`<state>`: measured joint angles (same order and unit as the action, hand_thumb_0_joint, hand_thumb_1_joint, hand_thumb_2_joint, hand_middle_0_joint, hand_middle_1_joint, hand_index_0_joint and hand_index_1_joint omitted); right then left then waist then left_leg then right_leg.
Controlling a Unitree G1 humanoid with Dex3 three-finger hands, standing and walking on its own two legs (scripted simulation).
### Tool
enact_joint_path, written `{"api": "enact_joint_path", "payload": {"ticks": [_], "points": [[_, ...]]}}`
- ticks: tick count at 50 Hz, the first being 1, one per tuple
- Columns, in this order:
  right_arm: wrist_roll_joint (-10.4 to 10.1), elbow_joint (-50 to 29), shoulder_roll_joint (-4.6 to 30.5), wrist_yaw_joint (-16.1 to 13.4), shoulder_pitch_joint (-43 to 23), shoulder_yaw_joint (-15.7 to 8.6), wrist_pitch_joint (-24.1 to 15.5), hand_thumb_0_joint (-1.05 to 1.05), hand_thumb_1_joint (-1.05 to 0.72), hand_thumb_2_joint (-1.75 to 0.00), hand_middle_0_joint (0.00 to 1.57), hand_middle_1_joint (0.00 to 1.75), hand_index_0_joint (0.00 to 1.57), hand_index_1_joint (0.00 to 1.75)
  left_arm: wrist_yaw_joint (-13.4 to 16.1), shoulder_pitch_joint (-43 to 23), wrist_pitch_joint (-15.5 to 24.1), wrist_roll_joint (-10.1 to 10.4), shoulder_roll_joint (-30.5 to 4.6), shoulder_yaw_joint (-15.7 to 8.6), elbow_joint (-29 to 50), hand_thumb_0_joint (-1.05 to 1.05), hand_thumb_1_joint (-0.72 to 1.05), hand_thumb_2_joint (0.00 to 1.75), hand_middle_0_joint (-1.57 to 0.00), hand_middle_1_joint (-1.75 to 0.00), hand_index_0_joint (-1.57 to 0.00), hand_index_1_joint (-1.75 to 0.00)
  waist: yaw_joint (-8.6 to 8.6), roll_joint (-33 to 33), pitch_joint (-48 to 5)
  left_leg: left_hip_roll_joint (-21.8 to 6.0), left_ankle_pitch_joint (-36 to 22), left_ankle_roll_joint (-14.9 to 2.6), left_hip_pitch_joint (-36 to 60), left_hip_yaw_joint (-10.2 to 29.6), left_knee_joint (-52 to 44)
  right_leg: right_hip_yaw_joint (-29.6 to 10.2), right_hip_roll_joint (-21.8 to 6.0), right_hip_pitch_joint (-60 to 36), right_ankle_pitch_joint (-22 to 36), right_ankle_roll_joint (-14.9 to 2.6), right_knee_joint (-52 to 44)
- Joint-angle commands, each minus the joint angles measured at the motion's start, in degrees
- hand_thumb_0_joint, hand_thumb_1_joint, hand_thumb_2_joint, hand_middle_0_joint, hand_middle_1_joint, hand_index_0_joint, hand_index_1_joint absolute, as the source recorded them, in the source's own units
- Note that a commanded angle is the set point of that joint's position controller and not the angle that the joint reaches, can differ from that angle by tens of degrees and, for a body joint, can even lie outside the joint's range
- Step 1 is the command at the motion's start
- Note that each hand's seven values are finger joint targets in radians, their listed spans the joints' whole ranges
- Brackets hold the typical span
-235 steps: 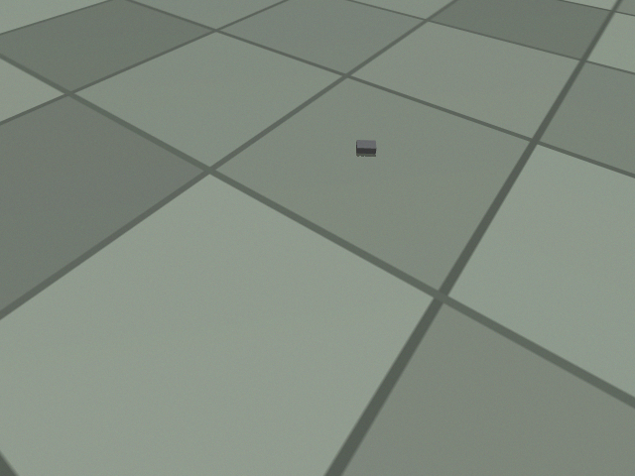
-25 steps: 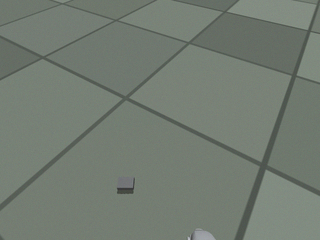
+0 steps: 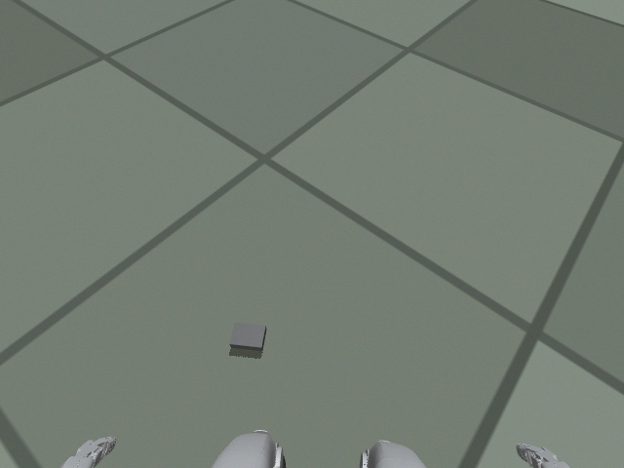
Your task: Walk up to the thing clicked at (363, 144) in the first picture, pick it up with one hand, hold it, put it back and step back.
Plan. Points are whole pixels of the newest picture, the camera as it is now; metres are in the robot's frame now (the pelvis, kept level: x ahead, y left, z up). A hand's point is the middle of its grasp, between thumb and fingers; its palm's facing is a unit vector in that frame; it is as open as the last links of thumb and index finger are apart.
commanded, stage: walk up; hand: left
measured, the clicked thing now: (248, 336) +0.52 +0.22 -0.73
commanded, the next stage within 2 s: none
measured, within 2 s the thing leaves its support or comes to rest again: neither
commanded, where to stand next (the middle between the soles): +0.12 +0.01 m, yaw -3 degrees
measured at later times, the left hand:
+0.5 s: hand out of the picture +0.04 +0.28 -0.13, palm faces -0.05 -0.91 -0.40, open 7.4 cm
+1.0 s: hand out of the picture +0.12 +0.26 -0.12, palm faces -0.08 -0.93 -0.36, open 7.4 cm
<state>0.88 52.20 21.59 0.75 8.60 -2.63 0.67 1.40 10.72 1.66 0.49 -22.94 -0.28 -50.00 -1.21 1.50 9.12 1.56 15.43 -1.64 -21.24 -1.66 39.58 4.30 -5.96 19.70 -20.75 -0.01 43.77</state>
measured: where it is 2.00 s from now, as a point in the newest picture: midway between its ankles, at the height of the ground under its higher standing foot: outside the picture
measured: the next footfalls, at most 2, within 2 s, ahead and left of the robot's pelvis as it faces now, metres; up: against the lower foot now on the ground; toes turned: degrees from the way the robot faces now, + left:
none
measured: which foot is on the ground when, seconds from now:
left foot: down 0.00-1.00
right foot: down 0.00-1.00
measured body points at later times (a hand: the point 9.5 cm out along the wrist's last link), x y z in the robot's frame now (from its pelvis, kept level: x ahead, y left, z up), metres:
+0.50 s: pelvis -0.01 +0.01 +0.02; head -0.01 +0.00 +0.47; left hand +0.05 +0.33 -0.10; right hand +0.07 -0.28 -0.11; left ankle +0.06 +0.11 -0.71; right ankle -0.02 -0.13 -0.71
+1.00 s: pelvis +0.02 +0.01 +0.03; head +0.02 +0.01 +0.48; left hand +0.12 +0.31 -0.10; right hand +0.10 -0.30 -0.09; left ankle +0.06 +0.11 -0.71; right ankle -0.02 -0.13 -0.71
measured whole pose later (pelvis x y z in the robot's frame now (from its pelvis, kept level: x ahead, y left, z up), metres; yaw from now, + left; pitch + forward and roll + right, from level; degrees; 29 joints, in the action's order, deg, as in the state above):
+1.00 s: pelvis +0.02 +0.01 +0.03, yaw -2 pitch -2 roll -1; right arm 0.5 64.4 20.5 1.3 3.8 -1.6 0.5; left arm 0.7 5.5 2.0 -0.4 -20.8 0.8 -63.8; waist 0.8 -0.3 2.4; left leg 0.1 8.6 -1.7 -11.9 -2.7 22.6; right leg 0.4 -1.5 4.7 -13.8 1.6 20.7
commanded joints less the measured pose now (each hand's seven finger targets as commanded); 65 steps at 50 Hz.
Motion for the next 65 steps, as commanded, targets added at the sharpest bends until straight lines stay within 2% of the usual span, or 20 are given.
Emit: {"api": "enact_joint_path", "payload": {"ticks": [1, 3, 4, 5, 9, 10, 11, 12, 13, 15, 17, 20, 25, 30, 33, 37, 43, 49, 55, 65], "points": [[0.05, -3.6, 17.21, -0.26, 0.02, -4.65, -1.24, 0.0, -0.9, -0.9, 0.2, 0.3, 0.2, 0.3, 1.31, 2.4, -0.13, 0.03, -13.37, -3.86, 0.59, 0.0, 0.9, 0.9, -0.2, -0.3, -0.2, -0.3, 1.64, -13.34, -12.14, -19.08, -4.0, -14.09, 4.91, 25.99, -17.98, -4.29, 3.34, 0.59, -15.17, -1.64, 9.77], [0.59, -4.01, 14.54, -0.47, -1.79, -3.51, -1.03, 0.0, -0.9, -0.9, 0.2, 0.3, 0.2, 0.3, 0.79, 2.72, -0.21, -0.03, -11.93, -3.85, -0.86, 0.0, 0.9, 0.9, -0.2, -0.3, -0.2, -0.3, 1.18, -12.46, -10.54, -15.35, -2.95, -11.67, 3.37, 19.42, -17.55, -4.9, 3.22, 1.44, -12.85, -1.8, 8.59], [0.6, -4.21, 14.63, -0.59, -3.31, -3.46, -1.02, 0.0, -0.9, -0.9, 0.2, 0.3, 0.2, 0.3, 0.8, 3.79, 0.01, 0.1, -11.63, -3.73, -1.42, 0.0, 0.9, 0.9, -0.2, -0.3, -0.2, -0.3, 0.63, -13.3, -10.54, -14.27, -7.33, -10.55, 4.7, 17.2, -15.6, -4.22, 2.96, 1.97, -10.35, -1.73, 5.46], [0.4, -3.8, 14.28, -0.59, -3.58, -3.31, -1.05, 0.0, -0.9, -0.9, 0.2, 0.3, 0.2, 0.3, 0.78, 4.11, 0.24, 0.05, -11.24, -3.55, -2.05, 0.0, 0.9, 0.9, -0.2, -0.3, -0.2, -0.3, 0.49, -13.02, -11.4, -13.18, -10.85, -9.49, 5.82, 16.07, -14.16, -3.56, 3.45, 0.91, -7.89, -1.37, 2.63], [-0.43, -3.03, 12.84, -0.3, -4.92, -2.4, -0.17, 0.0, -0.9, -0.9, 0.2, 0.3, 0.2, 0.3, 1.06, 5.72, 1.53, -1.17, -9.99, -3.37, -5.34, 0.0, 0.9, 0.9, -0.2, -0.3, -0.2, -0.3, -0.58, -8.94, -13.94, -11.91, -7.55, -6.52, 6.3, 13.31, -9.49, -1.89, 5.34, -9.37, 4.4, -0.69, -18.24], [-0.76, -3.05, 11.4, -0.19, -5.04, -1.66, -0.13, 0.0, -0.9, -0.9, 0.2, 0.3, 0.2, 0.3, 1.25, 5.05, 2.0, -1.87, -11.3, -3.64, -5.24, 0.0, 0.9, 0.9, -0.2, -0.3, -0.2, -0.3, -0.84, -6.28, -13.5, -11.55, -5.17, -4.68, 1.79, 12.72, -8.91, -6.54, 2.86, -12.97, 5.57, -1.53, -19.07], [-0.91, -2.88, 9.41, 0.1, -5.41, -0.94, -0.32, 0.0, -0.9, -0.9, 0.2, 0.3, 0.2, 0.3, 1.27, 2.46, 2.41, -2.4, -13.67, -4.0, -4.49, 0.0, 0.9, 0.9, -0.2, -0.3, -0.2, -0.3, -0.09, -0.92, -11.89, -7.93, -1.85, -1.88, -1.43, 10.36, -7.4, -16.68, -3.24, -11.19, 1.19, -4.16, -21.75], [-0.69, -1.42, 10.39, -0.08, -5.26, -1.39, -0.17, 0.0, -0.9, -0.9, 0.2, 0.3, 0.2, 0.3, 0.83, -1.65, 2.13, -2.46, -16.3, -4.16, -4.3, 0.0, 0.9, 0.9, -0.2, -0.3, -0.2, -0.3, 1.36, 3.14, -8.84, -4.38, 7.34, -0.75, 2.8, 6.21, -6.92, -20.68, -7.92, -2.02, -6.78, -7.39, -23.3], [-0.14, 0.39, 11.42, -0.03, -3.84, -2.15, -0.15, 0.0, -0.9, -0.9, 0.2, 0.3, 0.2, 0.3, 0.37, -6.13, 1.85, -2.43, -15.57, -3.66, -3.27, 0.0, 0.9, 0.9, -0.2, -0.3, -0.2, -0.3, 3.5, 3.73, -6.55, -4.49, 9.33, -0.45, 9.01, 5.57, -4.36, -20.23, -8.73, 5.96, -13.54, -7.77, -23.8], [-0.15, 1.59, 13.57, 0.27, -4.08, -2.5, -0.82, 0.0, -0.9, -0.9, 0.2, 0.3, 0.2, 0.3, -0.05, -6.04, 1.88, -1.53, -11.64, -2.27, -3.65, 0.0, 0.9, 0.9, -0.2, -0.3, -0.2, -0.3, 3.8, -3.04, -5.28, -8.49, 9.92, -1.97, 11.81, 12.17, -15.62, -10.77, -1.47, 7.96, -12.46, -3.56, -21.77], [0.04, 1.21, 12.65, 0.76, -7.7, -1.74, -1.23, 0.0, -0.9, -0.9, 0.2, 0.3, 0.2, 0.3, -0.29, -1.87, 2.21, -1.1, -10.27, -1.89, -5.78, 0.0, 0.9, 0.9, -0.2, -0.3, -0.2, -0.3, 0.86, -3.02, -7.21, -11.09, 12.01, -3.7, 7.49, 15.36, -19.4, -6.88, 2.34, -0.64, -2.92, -2.19, -19.19], [0.14, 2.44, 12.81, 0.88, -7.24, -1.31, -1.21, 0.0, -0.9, -0.9, 0.2, 0.3, 0.2, 0.3, -0.76, -1.17, 2.01, -1.22, -11.32, -2.35, -7.24, 0.0, 0.9, 0.9, -0.2, -0.3, -0.2, -0.3, 0.43, -1.81, -5.49, -9.26, 17.46, -1.84, 2.61, 13.63, -21.62, -9.19, 1.44, -3.94, -6.65, -2.72, -22.1], [-0.07, 4.74, 11.67, 0.86, -6.52, -1.03, -1.64, 0.0, -0.9, -0.9, 0.2, 0.3, 0.2, 0.3, -0.61, -1.78, 2.32, -1.18, -11.12, -2.14, -8.24, 0.0, 0.9, 0.9, -0.2, -0.3, -0.2, -0.3, 0.92, -1.93, -8.55, -8.22, 7.0, -0.9, 7.49, 11.08, -20.56, -10.05, -0.2, -6.5, 0.13, -2.86, -24.61], [-0.22, 6.02, 11.3, 0.76, -6.33, -0.81, -1.69, 0.0, -0.9, -0.9, 0.2, 0.3, 0.2, 0.3, -0.45, -2.94, 2.26, -1.14, -11.48, -2.03, -8.81, 0.0, 0.9, 0.9, -0.2, -0.3, -0.2, -0.3, 1.21, -1.97, -9.1, -7.98, 3.09, -0.57, 9.58, 9.8, -20.7, -10.1, -0.98, -7.55, 4.04, -2.35, -25.95], [-0.36, 6.91, 10.92, 0.53, -5.8, -0.86, -1.94, 0.0, -0.9, -0.9, 0.2, 0.3, 0.2, 0.3, -0.25, -3.39, 2.27, -1.08, -11.23, -2.07, -9.49, 0.0, 0.9, 0.9, -0.2, -0.3, -0.2, -0.3, 1.26, -1.71, -11.07, -8.41, -7.49, -0.8, 11.14, 8.83, -19.54, -8.83, -1.1, -10.76, 11.84, -1.97, -25.27], [-0.44, 7.59, 10.54, 0.27, -6.21, -1.03, -1.8, 0.0, -0.9, -0.9, 0.2, 0.3, 0.2, 0.3, -0.01, -4.13, 2.05, -0.82, -11.23, -1.96, -10.15, 0.0, 0.9, 0.9, -0.2, -0.3, -0.2, -0.3, 1.28, -1.47, -11.04, -8.24, -14.31, -0.84, 13.59, 7.24, -18.28, -8.79, -1.65, -10.67, 15.77, -1.59, -25.86], [-0.32, 8.37, 10.99, 0.21, -6.78, -1.38, -1.47, 0.0, -0.9, -0.9, 0.2, 0.3, 0.2, 0.3, -0.03, -5.64, 1.66, -0.97, -10.53, -1.62, -10.89, 0.0, 0.9, 0.9, -0.2, -0.3, -0.2, -0.3, 1.55, -2.65, -10.05, -8.76, -9.63, -0.74, 13.17, 7.75, -20.82, -8.3, -1.16, -11.04, 13.16, -1.56, -26.68], [-0.28, 8.77, 10.84, 0.01, -7.62, -1.32, -1.6, 0.0, -0.9, -0.9, 0.2, 0.3, 0.2, 0.3, 0.06, -6.38, 1.53, -1.05, -10.67, -1.77, -11.21, 0.0, 0.9, 0.9, -0.2, -0.3, -0.2, -0.3, 1.18, -2.54, -12.28, -8.93, -16.66, -0.81, 16.14, 6.38, -19.94, -8.2, -1.48, -12.45, 17.48, -1.15, -26.46], [-0.22, 8.96, 11.12, -0.04, -8.2, -1.43, -1.41, 0.0, -0.9, -0.9, 0.2, 0.3, 0.2, 0.3, -0.08, -7.57, 1.14, -1.21, -10.27, -1.53, -11.57, 0.0, 0.9, 0.9, -0.2, -0.3, -0.2, -0.3, 1.52, -2.67, -10.55, -9.13, -10.43, -0.57, 14.94, 7.21, -22.69, -7.97, -0.87, -11.73, 13.76, -0.99, -26.98], [-0.21, 9.0, 10.9, 0.03, -8.0, -1.45, -1.27, 0.0, -0.9, -0.9, 0.2, 0.3, 0.2, 0.3, -0.01, -7.38, 1.12, -1.48, -10.34, -1.67, -11.6, 0.0, 0.9, 0.9, -0.2, -0.3, -0.2, -0.3, 1.71, -1.29, -11.24, -8.51, -11.04, -0.44, 16.19, 6.14, -22.01, -8.09, -0.99, -12.11, 14.44, -0.72, -28.05]]}}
